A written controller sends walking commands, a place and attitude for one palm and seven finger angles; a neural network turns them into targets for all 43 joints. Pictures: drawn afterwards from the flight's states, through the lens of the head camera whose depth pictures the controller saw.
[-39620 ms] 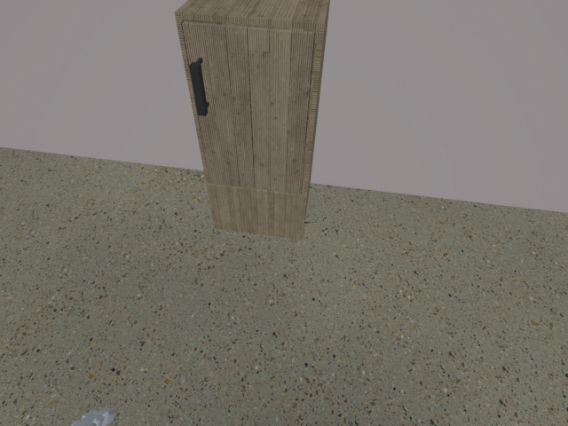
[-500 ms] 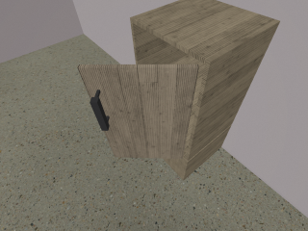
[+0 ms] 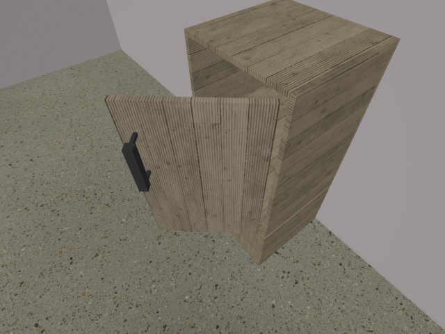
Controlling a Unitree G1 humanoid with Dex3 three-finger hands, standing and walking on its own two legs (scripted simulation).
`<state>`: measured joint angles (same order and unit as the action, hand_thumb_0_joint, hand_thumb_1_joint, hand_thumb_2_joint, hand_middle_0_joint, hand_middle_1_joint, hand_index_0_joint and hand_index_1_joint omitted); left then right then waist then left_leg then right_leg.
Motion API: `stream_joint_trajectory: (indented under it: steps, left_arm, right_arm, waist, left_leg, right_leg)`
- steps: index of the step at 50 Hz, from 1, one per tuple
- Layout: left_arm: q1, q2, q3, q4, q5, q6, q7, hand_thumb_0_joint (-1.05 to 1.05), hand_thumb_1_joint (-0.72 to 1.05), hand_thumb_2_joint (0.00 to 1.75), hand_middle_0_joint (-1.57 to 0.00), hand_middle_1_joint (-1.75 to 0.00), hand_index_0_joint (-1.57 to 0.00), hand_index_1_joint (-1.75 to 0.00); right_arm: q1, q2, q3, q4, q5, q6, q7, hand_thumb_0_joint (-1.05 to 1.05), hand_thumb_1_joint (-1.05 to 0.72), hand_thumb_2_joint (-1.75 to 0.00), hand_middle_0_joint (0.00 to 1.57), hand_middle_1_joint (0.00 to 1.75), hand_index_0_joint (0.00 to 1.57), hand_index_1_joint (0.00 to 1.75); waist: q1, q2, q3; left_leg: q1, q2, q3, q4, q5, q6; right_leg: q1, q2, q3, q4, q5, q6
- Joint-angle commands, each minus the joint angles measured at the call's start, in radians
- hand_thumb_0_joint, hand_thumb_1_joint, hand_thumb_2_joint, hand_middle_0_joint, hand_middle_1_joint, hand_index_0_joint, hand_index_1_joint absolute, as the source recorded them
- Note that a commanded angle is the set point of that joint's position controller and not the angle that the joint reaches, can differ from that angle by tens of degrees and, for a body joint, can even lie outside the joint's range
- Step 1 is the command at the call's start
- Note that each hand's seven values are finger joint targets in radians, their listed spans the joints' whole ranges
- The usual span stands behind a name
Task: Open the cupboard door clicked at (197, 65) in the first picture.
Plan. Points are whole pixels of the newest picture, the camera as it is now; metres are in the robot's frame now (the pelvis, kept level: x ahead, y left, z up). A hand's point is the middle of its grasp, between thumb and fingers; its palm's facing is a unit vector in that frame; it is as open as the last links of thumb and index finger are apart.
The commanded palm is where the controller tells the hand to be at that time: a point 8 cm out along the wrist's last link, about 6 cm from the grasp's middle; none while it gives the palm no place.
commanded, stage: raise the hand with hooked fingers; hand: left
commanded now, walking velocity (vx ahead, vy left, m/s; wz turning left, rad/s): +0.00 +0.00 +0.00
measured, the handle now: (139, 162) +0.51 +0.25 -0.04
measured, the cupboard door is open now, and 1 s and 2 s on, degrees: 49 49 49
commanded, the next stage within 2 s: none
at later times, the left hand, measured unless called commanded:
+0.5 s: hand out of the picture +0.12 +0.21 -0.09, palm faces +0.05 -1.00 +0.03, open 8.9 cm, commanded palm +0.13 +0.27 -0.06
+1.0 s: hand (74, 303) +0.17 +0.28 -0.04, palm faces +0.06 -0.99 -0.10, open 11.9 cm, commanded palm +0.15 +0.33 -0.04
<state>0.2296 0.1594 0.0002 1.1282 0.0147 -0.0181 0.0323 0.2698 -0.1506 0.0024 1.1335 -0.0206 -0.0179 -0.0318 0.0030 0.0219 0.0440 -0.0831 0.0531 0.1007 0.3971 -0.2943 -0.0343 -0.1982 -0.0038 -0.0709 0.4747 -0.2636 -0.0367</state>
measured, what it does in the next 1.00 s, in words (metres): lowers itself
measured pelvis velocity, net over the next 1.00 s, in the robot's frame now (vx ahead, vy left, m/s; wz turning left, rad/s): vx -0.06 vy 0.05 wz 0.04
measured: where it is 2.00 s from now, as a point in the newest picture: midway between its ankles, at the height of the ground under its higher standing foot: outside the picture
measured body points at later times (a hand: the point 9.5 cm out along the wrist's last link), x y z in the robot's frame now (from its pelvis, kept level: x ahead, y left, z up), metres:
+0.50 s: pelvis -0.06 +0.02 -0.09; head -0.01 +0.04 +0.36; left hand +0.11 +0.27 -0.08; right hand +0.19 -0.23 -0.10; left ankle -0.05 +0.14 -0.74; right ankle +0.00 -0.09 -0.74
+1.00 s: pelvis -0.06 +0.05 -0.09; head +0.01 +0.07 +0.36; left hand +0.16 +0.33 -0.03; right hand +0.09 -0.19 -0.17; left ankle -0.05 +0.14 -0.74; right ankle +0.00 -0.09 -0.74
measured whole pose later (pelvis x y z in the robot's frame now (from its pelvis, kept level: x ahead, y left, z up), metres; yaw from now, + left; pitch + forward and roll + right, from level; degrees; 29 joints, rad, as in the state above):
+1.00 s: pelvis -0.06 +0.05 -0.09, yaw +2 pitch +14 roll -3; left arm 0.26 0.29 0.25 0.07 -0.26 -0.39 -0.29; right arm 0.31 -0.27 0.02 0.56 0.01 -0.23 -0.05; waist -0.01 0.01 -0.12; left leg -0.87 0.02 0.03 1.15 -0.54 0.05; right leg -0.89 -0.07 -0.08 1.07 -0.42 0.02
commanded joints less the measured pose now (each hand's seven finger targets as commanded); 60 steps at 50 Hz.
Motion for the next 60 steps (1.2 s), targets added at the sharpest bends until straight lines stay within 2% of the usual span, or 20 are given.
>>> stream_joint_trajectory:
  steps: [1,2,3,4,5,6,8,11,14,16,18,21,25,29,34,37,41,49,56,60]
  left_arm:
    - [0.180,0.137,0.027,0.016,0.001,-0.028,0.044,0.00,0.90,0.90,-0.20,-0.30,-0.20,-0.30]
    - [-0.624,0.370,0.147,-1.457,-0.203,-0.266,0.017,0.00,0.88,0.89,-0.20,-0.32,-0.20,-0.32]
    - [-0.149,0.282,0.136,-1.167,-0.122,-0.212,0.046,0.00,0.85,0.88,-0.20,-0.33,-0.20,-0.33]
    - [-0.128,0.238,0.112,-1.100,-0.150,-0.170,0.089,0.00,0.83,0.87,-0.21,-0.34,-0.21,-0.34]
    - [0.135,0.001,0.003,-0.910,-0.164,-0.088,0.074,0.00,0.81,0.86,-0.21,-0.36,-0.21,-0.36]
    - [-0.039,0.050,0.045,-1.060,-0.208,-0.130,0.048,0.00,0.78,0.85,-0.21,-0.37,-0.21,-0.37]
    - [-0.030,0.120,0.140,-0.975,-0.202,-0.239,-0.011,0.00,0.74,0.83,-0.21,-0.40,-0.21,-0.40]
    - [0.210,0.024,0.155,-0.773,-0.237,-0.406,-0.143,0.00,0.67,0.80,-0.22,-0.45,-0.22,-0.45]
    - [0.343,0.067,0.232,-0.755,-0.275,-0.596,-0.323,0.00,0.60,0.77,-0.22,-0.50,-0.22,-0.50]
    - [0.241,0.113,0.229,-0.792,-0.285,-0.672,-0.434,0.00,0.55,0.75,-0.22,-0.53,-0.22,-0.53]
    - [0.147,0.172,0.269,-0.873,-0.300,-0.646,-0.464,0.00,0.50,0.73,-0.23,-0.55,-0.23,-0.55]
    - [-0.038,0.221,0.299,-1.093,-0.332,-0.609,-0.436,0.00,0.43,0.70,-0.23,-0.60,-0.23,-0.60]
    - [-0.195,0.229,0.254,-1.405,-0.304,-0.649,-0.347,0.00,0.34,0.66,-0.24,-0.66,-0.24,-0.66]
    - [-0.196,0.178,0.131,-1.343,-0.266,-0.593,-0.365,0.00,0.25,0.62,-0.25,-0.72,-0.25,-0.72]
    - [-0.017,0.221,0.219,-1.091,-0.279,-0.349,-0.424,0.00,0.13,0.57,-0.25,-0.80,-0.25,-0.80]
    - [-0.001,0.252,0.302,-1.202,-0.319,-0.258,-0.407,0.00,0.06,0.54,-0.26,-0.84,-0.26,-0.84]
    - [-0.005,0.274,0.372,-1.314,-0.341,-0.315,-0.316,0.00,-0.03,0.50,-0.27,-0.90,-0.27,-0.90]
    - [-0.122,0.245,0.255,-1.182,-0.284,-0.436,-0.362,0.00,-0.22,0.42,-0.28,-1.02,-0.28,-1.02]
    - [-0.118,0.390,0.418,-1.279,-0.348,-0.375,-0.422,0.00,-0.38,0.35,-0.29,-1.12,-0.29,-1.12]
    - [-0.116,0.358,0.442,-1.187,-0.376,-0.382,-0.409,0.00,-0.48,0.31,-0.30,-1.18,-0.30,-1.18]
  right_arm:
    - [-0.040,-0.127,-0.030,-0.083,0.019,-0.010,0.006,0.00,-0.90,-0.90,0.20,0.30,0.20,0.30]
    - [-0.036,-0.286,-0.034,-0.433,0.070,-0.172,-0.045,0.00,-0.90,-0.90,0.20,0.30,0.20,0.30]
    - [-0.104,-0.205,-0.022,-0.387,0.048,-0.244,-0.077,0.00,-0.90,-0.90,0.20,0.30,0.20,0.30]
    - [-0.102,-0.222,-0.028,-0.334,0.061,-0.264,-0.077,0.00,-0.90,-0.90,0.20,0.30,0.20,0.30]
    - [-0.076,-0.164,-0.030,-0.331,0.069,-0.265,-0.070,0.00,-0.90,-0.90,0.20,0.30,0.20,0.30]
    - [-0.106,-0.210,-0.034,-0.399,0.082,-0.281,-0.070,0.00,-0.90,-0.90,0.20,0.30,0.20,0.30]
    - [-0.077,-0.237,-0.065,-0.436,0.052,-0.306,-0.068,0.00,-0.90,-0.90,0.20,0.30,0.20,0.30]
    - [-0.107,-0.223,-0.077,-0.532,0.038,-0.324,-0.030,0.00,-0.90,-0.90,0.20,0.30,0.20,0.30]
    - [-0.116,-0.229,-0.100,-0.611,0.035,-0.328,0.025,0.00,-0.90,-0.90,0.20,0.30,0.20,0.30]
    - [-0.142,-0.242,-0.098,-0.666,0.039,-0.325,0.040,0.00,-0.90,-0.90,0.20,0.30,0.20,0.30]
    - [-0.162,-0.250,-0.098,-0.731,0.050,-0.306,0.030,0.00,-0.90,-0.90,0.20,0.30,0.20,0.30]
    - [-0.156,-0.244,-0.092,-0.799,0.052,-0.290,0.013,0.00,-0.90,-0.90,0.20,0.30,0.20,0.30]
    - [-0.094,-0.234,-0.070,-0.773,0.030,-0.287,-0.010,0.00,-0.90,-0.90,0.20,0.30,0.20,0.30]
    - [-0.080,-0.254,-0.043,-0.730,0.033,-0.296,-0.024,0.00,-0.90,-0.90,0.20,0.30,0.20,0.30]
    - [-0.091,-0.262,-0.041,-0.745,0.062,-0.272,-0.037,0.00,-0.90,-0.90,0.20,0.30,0.20,0.30]
    - [-0.120,-0.250,-0.038,-0.797,0.067,-0.251,-0.037,0.00,-0.90,-0.90,0.20,0.30,0.20,0.30]
    - [-0.095,-0.217,-0.034,-0.786,0.049,-0.258,-0.033,0.00,-0.90,-0.90,0.20,0.30,0.20,0.30]
    - [-0.041,-0.269,-0.036,-0.736,0.045,-0.274,-0.030,0.00,-0.90,-0.90,0.20,0.30,0.20,0.30]
    - [-0.013,-0.271,-0.047,-0.745,0.056,-0.274,-0.042,0.00,-0.90,-0.90,0.20,0.30,0.20,0.30]
    - [-0.015,-0.256,-0.039,-0.731,0.051,-0.258,-0.032,0.00,-0.90,-0.90,0.20,0.30,0.20,0.30]
  waist:
    - [0.051,-0.140,0.023]
    - [-0.071,0.036,-0.461]
    - [0.010,0.221,-0.440]
    - [-0.006,0.244,-0.361]
    - [-0.025,0.066,-0.211]
    - [-0.043,-0.042,-0.067]
    - [-0.058,-0.231,-0.035]
    - [0.021,-0.319,-0.040]
    - [0.090,-0.151,-0.209]
    - [0.061,-0.106,-0.259]
    - [0.059,-0.119,-0.300]
    - [0.037,0.005,-0.340]
    - [-0.016,0.114,-0.444]
    - [-0.078,0.115,-0.359]
    - [-0.015,-0.018,-0.346]
    - [0.035,-0.038,-0.437]
    - [0.052,-0.005,-0.449]
    - [-0.044,0.034,-0.301]
    - [0.013,0.094,-0.479]
    - [0.008,0.090,-0.401]
  left_leg:
    - [-0.188,0.071,-0.006,0.197,0.109,0.018]
    - [0.009,-0.055,-0.054,0.037,0.263,0.067]
    - [0.051,-0.056,-0.020,0.028,0.410,0.083]
    - [-0.004,-0.045,-0.037,0.054,0.342,0.056]
    - [-0.082,-0.024,-0.065,0.050,0.321,0.060]
    - [-0.160,-0.027,-0.091,0.072,0.257,0.064]
    - [-0.268,-0.044,-0.083,0.156,0.130,0.073]
    - [-0.487,-0.073,-0.080,0.285,0.013,0.046]
    - [-0.590,-0.094,-0.058,0.414,0.046,0.020]
    - [-0.675,-0.102,-0.046,0.506,0.024,0.021]
    - [-0.750,-0.108,-0.032,0.553,-0.048,0.040]
    - [-0.744,-0.093,-0.051,0.580,-0.120,0.053]
    - [-0.647,-0.056,-0.107,0.603,-0.066,0.064]
    - [-0.659,-0.041,-0.158,0.603,-0.097,0.062]
    - [-0.731,-0.053,-0.178,0.523,-0.186,0.049]
    - [-0.691,-0.062,-0.171,0.472,-0.131,0.040]
    - [-0.645,-0.052,-0.172,0.469,-0.005,0.020]
    - [-0.692,-0.044,-0.184,0.496,-0.162,0.030]
    - [-0.527,-0.043,-0.177,0.486,0.175,0.010]
    - [-0.563,-0.047,-0.153,0.501,0.207,0.010]
  right_leg:
    - [0.070,-0.187,0.185,-0.067,0.774,0.052]
    - [0.175,-0.108,0.167,0.008,0.603,0.004]
    - [0.180,-0.040,0.131,0.038,0.453,-0.021]
    - [0.101,-0.044,0.086,0.019,0.312,-0.012]
    - [0.020,-0.031,0.055,0.005,0.272,0.007]
    - [-0.065,-0.033,0.045,0.008,0.240,0.023]
    - [-0.208,-0.032,0.023,0.021,0.064,0.048]
    - [-0.310,-0.036,0.042,0.143,-0.093,0.043]
    - [-0.269,-0.049,0.078,0.313,0.064,0.011]
    - [-0.327,-0.061,0.113,0.381,0.089,0.006]
    - [-0.362,-0.065,0.156,0.377,-0.057,0.016]
    - [-0.443,-0.054,0.167,0.378,-0.265,0.012]
    - [-0.522,-0.013,0.089,0.486,-0.152,0.003]
    - [-0.633,0.007,0.024,0.525,-0.154,0.003]
    - [-0.565,0.011,-0.007,0.481,-0.220,0.014]
    - [-0.476,0.001,-0.021,0.466,-0.184,0.018]
    - [-0.458,0.007,-0.031,0.480,-0.110,0.010]
    - [-0.612,0.005,-0.023,0.485,-0.203,0.006]
    - [-0.452,0.012,-0.026,0.463,-0.003,0.006]
    - [-0.445,0.020,-0.027,0.462,0.057,0.005]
